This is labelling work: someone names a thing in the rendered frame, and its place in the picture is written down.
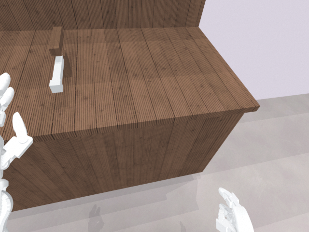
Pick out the robot left hand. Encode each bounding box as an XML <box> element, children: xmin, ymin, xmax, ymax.
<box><xmin>0</xmin><ymin>73</ymin><xmax>33</xmax><ymax>179</ymax></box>

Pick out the tap lever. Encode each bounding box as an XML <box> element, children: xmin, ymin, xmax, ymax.
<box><xmin>49</xmin><ymin>56</ymin><xmax>64</xmax><ymax>93</ymax></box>

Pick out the robot right hand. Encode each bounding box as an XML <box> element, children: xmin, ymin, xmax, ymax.
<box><xmin>216</xmin><ymin>188</ymin><xmax>254</xmax><ymax>232</ymax></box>

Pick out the robot left forearm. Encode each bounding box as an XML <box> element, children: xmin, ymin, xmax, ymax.
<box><xmin>0</xmin><ymin>179</ymin><xmax>13</xmax><ymax>232</ymax></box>

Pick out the counter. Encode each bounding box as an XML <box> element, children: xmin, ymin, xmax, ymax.
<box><xmin>0</xmin><ymin>0</ymin><xmax>260</xmax><ymax>212</ymax></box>

